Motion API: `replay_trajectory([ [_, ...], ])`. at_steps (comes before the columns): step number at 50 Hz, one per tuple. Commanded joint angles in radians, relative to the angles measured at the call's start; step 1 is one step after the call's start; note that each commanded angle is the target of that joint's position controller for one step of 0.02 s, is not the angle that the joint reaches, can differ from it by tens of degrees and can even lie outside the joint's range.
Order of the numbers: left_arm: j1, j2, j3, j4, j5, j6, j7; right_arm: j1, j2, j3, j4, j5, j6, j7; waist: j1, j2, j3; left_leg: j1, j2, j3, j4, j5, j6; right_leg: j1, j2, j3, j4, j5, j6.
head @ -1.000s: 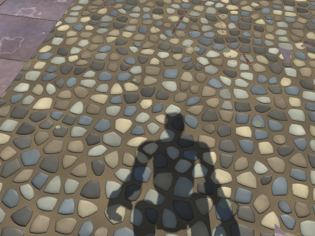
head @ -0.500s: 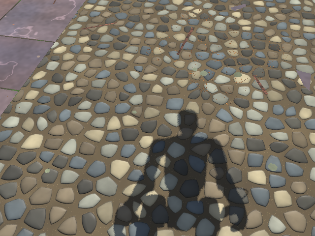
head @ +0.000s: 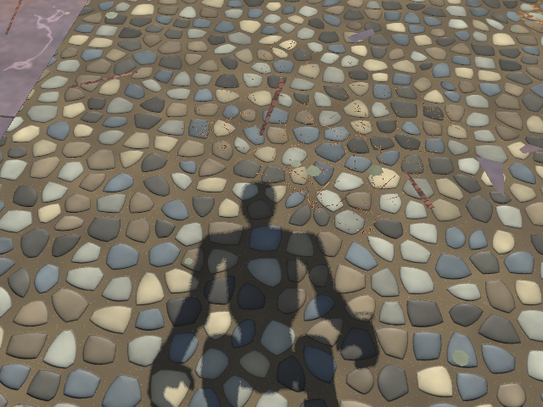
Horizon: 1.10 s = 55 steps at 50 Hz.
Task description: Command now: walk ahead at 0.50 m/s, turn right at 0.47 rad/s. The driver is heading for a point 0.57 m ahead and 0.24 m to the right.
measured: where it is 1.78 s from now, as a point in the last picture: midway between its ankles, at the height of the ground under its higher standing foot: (348, 376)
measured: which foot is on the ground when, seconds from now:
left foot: down 0.00-0.40, up 0.42-0.90, down 0.92-1.00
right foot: up 0.00-0.36, down 0.38-0.92, up 0.94-1.00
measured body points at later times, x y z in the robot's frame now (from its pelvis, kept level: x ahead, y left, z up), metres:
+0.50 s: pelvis +0.25 -0.07 -0.01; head +0.28 -0.08 +0.43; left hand +0.44 +0.15 -0.14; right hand +0.21 -0.33 -0.15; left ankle +0.16 +0.09 -0.64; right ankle +0.28 -0.12 -0.74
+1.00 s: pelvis +0.50 -0.12 -0.02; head +0.54 -0.14 +0.43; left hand +0.64 +0.12 -0.15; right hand +0.54 -0.42 -0.12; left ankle +0.64 -0.10 -0.74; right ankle +0.31 -0.13 -0.66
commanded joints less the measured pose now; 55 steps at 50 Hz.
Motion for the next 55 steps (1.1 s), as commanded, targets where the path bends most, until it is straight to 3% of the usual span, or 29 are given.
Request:
replay_trajectory([
  [1, 0.043, 0.001, 0.007, -0.049, 0.011, 0.025, -0.019, 0.096, -0.069, -0.013, -0.006, 0.014, -0.031, -0.006, 0.003, 0.116, -0.022, 0.101, 0.284, -0.215, -0.264, 0.119, 0.076, -0.148, -0.066, 0.030, 0.022, 0.072, 0.011],
  [8, -0.213, -0.004, -0.009, -0.155, 0.010, 0.032, -0.047, 0.176, -0.086, -0.015, 0.021, 0.007, -0.036, -0.008, -0.027, 0.103, 0.041, 0.146, 0.248, -0.016, -0.281, 0.256, 0.068, -0.242, -0.068, -0.034, -0.267, 0.297, 0.034],
  [13, -0.346, 0.006, -0.018, -0.217, 0.017, 0.030, -0.059, 0.255, -0.123, -0.025, 0.045, 0.005, -0.021, -0.019, -0.064, 0.106, 0.058, 0.281, 0.288, 0.059, -0.237, 0.396, 0.062, -0.202, -0.038, -0.120, -0.455, 0.253, -0.009],
  [16, -0.314, 0.028, -0.007, -0.221, 0.022, 0.030, -0.053, 0.256, -0.155, -0.033, 0.049, 0.002, 0.000, -0.026, -0.036, 0.134, 0.023, 0.354, 0.297, 0.111, -0.086, 0.758, 0.048, -0.099, 0.035, -0.170, -0.502, 0.114, -0.060],
  [18, -0.158, 0.060, 0.013, -0.180, 0.022, 0.023, -0.042, 0.249, -0.186, -0.042, 0.044, 0.003, 0.021, -0.025, 0.026, 0.141, -0.072, 0.357, 0.296, 0.127, 0.180, 0.904, 0.042, 0.076, 0.110, -0.185, -0.552, 0.038, -0.106],
  [19, -0.005, 0.093, 0.032, -0.132, 0.029, 0.012, -0.029, 0.234, -0.189, -0.042, 0.031, 0.007, 0.029, -0.020, 0.097, 0.097, -0.156, 0.250, 0.279, 0.144, 0.416, 0.767, 0.014, 0.291, 0.125, -0.150, -0.642, 0.078, -0.138],
  [20, 0.098, 0.202, 0.065, -0.117, 0.043, 0.009, -0.013, 0.241, -0.127, -0.028, -0.017, 0.020, 0.028, -0.013, 0.122, -0.039, -0.262, -0.064, 0.220, 0.141, 0.746, 0.313, -0.031, 0.581, -0.106, 0.178, -0.683, -0.064, -0.220],
  [21, 0.058, 0.289, 0.082, -0.143, 0.015, 0.019, -0.010, 0.195, -0.097, -0.027, -0.098, 0.019, 0.014, 0.006, 0.068, -0.183, -0.306, -0.416, -0.004, -0.003, 1.041, -0.381, -0.084, 0.730, -0.324, 0.721, -0.840, 0.003, -0.349],
  [22, 0.064, 0.263, 0.075, -0.138, 0.000, 0.032, -0.002, 0.063, -0.147, -0.034, -0.124, 0.009, 0.004, 0.010, 0.095, -0.009, -0.218, -0.523, 0.053, -0.158, 1.038, -0.292, -0.074, 0.678, -0.300, 0.622, -0.875, 0.080, -0.320],
  [23, 0.015, 0.215, 0.062, -0.131, -0.007, 0.030, 0.005, 0.051, -0.123, -0.025, -0.132, 0.022, -0.009, 0.014, 0.056, 0.014, -0.111, -0.522, 0.094, -0.164, 0.968, -0.193, -0.065, 0.556, -0.277, 0.487, -0.879, 0.168, -0.289],
  [24, -0.036, 0.166, 0.049, -0.136, -0.009, 0.022, 0.008, 0.081, -0.119, -0.025, -0.111, 0.019, -0.013, 0.010, 0.005, 0.066, -0.051, -0.455, 0.128, -0.169, 0.863, -0.149, -0.063, 0.437, -0.221, 0.391, -0.891, 0.292, -0.240],
  [26, -0.088, 0.121, 0.032, -0.147, -0.020, 0.002, 0.014, 0.121, -0.113, -0.025, -0.100, -0.018, 0.020, 0.011, -0.052, 0.052, -0.049, -0.338, 0.147, -0.179, 0.768, -0.131, -0.084, 0.322, -0.138, 0.279, -0.905, 0.423, -0.204],
  [27, -0.075, 0.122, 0.030, -0.147, -0.024, -0.010, 0.012, 0.122, -0.108, -0.025, -0.105, -0.024, 0.037, 0.015, -0.058, 0.044, -0.059, -0.320, 0.141, -0.174, 0.746, -0.131, -0.095, 0.305, -0.122, 0.266, -0.907, 0.469, -0.206],
  [29, -0.034, 0.149, 0.035, -0.139, -0.026, -0.023, 0.008, 0.087, -0.097, -0.022, -0.124, -0.024, 0.057, 0.021, -0.058, 0.035, -0.054, -0.339, 0.135, -0.159, 0.683, -0.091, -0.114, 0.280, -0.096, 0.245, -0.921, 0.486, -0.204],
  [32, 0.040, 0.162, 0.036, -0.132, -0.022, -0.025, 0.006, -0.046, -0.104, -0.019, -0.174, -0.020, 0.065, 0.023, -0.013, 0.008, -0.015, -0.427, 0.130, -0.152, 0.557, 0.014, -0.130, 0.299, -0.083, 0.266, -0.945, 0.441, -0.183],
  [38, 0.153, 0.170, 0.035, -0.124, -0.016, -0.020, 0.012, -0.240, -0.108, -0.005, -0.250, -0.011, 0.057, 0.032, 0.058, -0.019, -0.003, -0.488, 0.078, -0.162, 0.332, 0.143, -0.120, 0.432, -0.081, 0.310, -0.900, 0.499, -0.155],
  [40, 0.171, 0.164, 0.031, -0.117, -0.012, -0.016, 0.020, -0.270, -0.100, 0.004, -0.266, -0.007, 0.046, 0.033, 0.066, -0.023, 0.009, -0.450, 0.045, -0.138, 0.251, 0.154, -0.102, 0.455, -0.074, 0.279, -0.843, 0.687, -0.134],
  [42, 0.173, 0.158, 0.026, -0.113, -0.007, -0.013, 0.028, -0.247, -0.099, 0.009, -0.265, -0.003, 0.032, 0.029, 0.057, -0.043, -0.006, -0.330, 0.009, -0.127, 0.170, 0.156, -0.070, 0.449, -0.063, 0.258, -0.778, 0.832, -0.090],
  [43, 0.154, 0.162, 0.025, -0.117, -0.006, -0.015, 0.031, -0.189, -0.113, 0.005, -0.249, -0.003, 0.026, 0.024, 0.031, -0.056, -0.026, -0.231, -0.010, -0.129, 0.134, 0.146, -0.049, 0.433, -0.060, 0.260, -0.740, 0.885, -0.062],
  [45, 0.098, 0.190, 0.029, -0.127, -0.013, -0.026, 0.032, 0.008, -0.159, -0.012, -0.187, -0.007, 0.007, 0.007, -0.067, -0.048, -0.099, -0.002, -0.035, -0.124, 0.024, 0.217, -0.007, 0.425, -0.025, 0.251, -0.542, 0.985, -0.018],
  [46, 0.083, 0.170, 0.024, -0.144, -0.027, -0.036, 0.028, 0.126, -0.193, -0.020, -0.162, -0.019, -0.011, -0.003, -0.118, -0.004, -0.177, 0.214, 0.075, -0.200, 0.010, 0.449, 0.021, 0.313, 0.024, 0.237, -0.355, 0.779, 0.002],
  [47, 0.209, 0.066, 0.004, -0.164, -0.052, -0.035, 0.033, 0.194, -0.277, -0.032, -0.170, -0.032, -0.014, -0.004, -0.069, 0.235, -0.345, 0.505, 0.412, -0.486, 0.147, 1.067, 0.145, 0.100, 0.152, 0.146, -0.004, -0.031, 0.037],
  [48, 0.294, 0.123, 0.014, -0.144, -0.055, -0.022, 0.045, 0.194, -0.263, -0.038, -0.172, 0.008, 0.009, 0.007, -0.052, 0.286, -0.490, 0.549, 0.505, -0.716, 0.095, 1.159, 0.267, -0.002, 0.213, 0.128, 0.176, -0.318, 0.045],
  [49, 0.247, 0.154, 0.020, -0.115, -0.021, -0.006, 0.046, 0.115, -0.189, -0.022, -0.191, 0.024, 0.018, 0.011, -0.033, 0.123, -0.373, 0.401, 0.442, -0.626, 0.040, 0.995, 0.250, -0.020, 0.161, 0.169, 0.214, -0.225, 0.053],
  [50, 0.168, 0.140, 0.015, -0.125, -0.007, 0.001, 0.037, 0.036, -0.115, 0.001, -0.196, 0.025, 0.020, 0.010, -0.024, 0.078, -0.250, 0.284, 0.375, -0.508, 0.004, 0.857, 0.214, -0.043, 0.128, 0.155, 0.162, -0.183, 0.063],
  [51, 0.127, 0.118, 0.010, -0.130, -0.004, 0.011, 0.029, 0.008, -0.077, 0.017, -0.186, 0.019, 0.021, 0.006, -0.015, 0.078, -0.173, 0.191, 0.322, -0.425, -0.041, 0.795, 0.178, -0.038, 0.098, 0.150, 0.097, -0.165, 0.072],
  [53, 0.134, 0.088, 0.002, -0.119, 0.010, 0.045, 0.013, 0.003, -0.090, 0.021, -0.158, 0.016, 0.021, 0.001, 0.013, 0.134, -0.127, 0.039, 0.252, -0.318, -0.100, 0.712, 0.142, 0.074, 0.087, 0.114, -0.002, -0.117, 0.087],
  [55, 0.145, 0.069, -0.006, -0.110, 0.003, 0.061, 0.011, -0.007, -0.105, 0.022, -0.142, 0.006, 0.016, 0.004, 0.035, 0.146, -0.145, -0.021, 0.228, -0.262, -0.114, 0.694, 0.143, 0.144, 0.092, 0.090, -0.099, -0.101, 0.094],
])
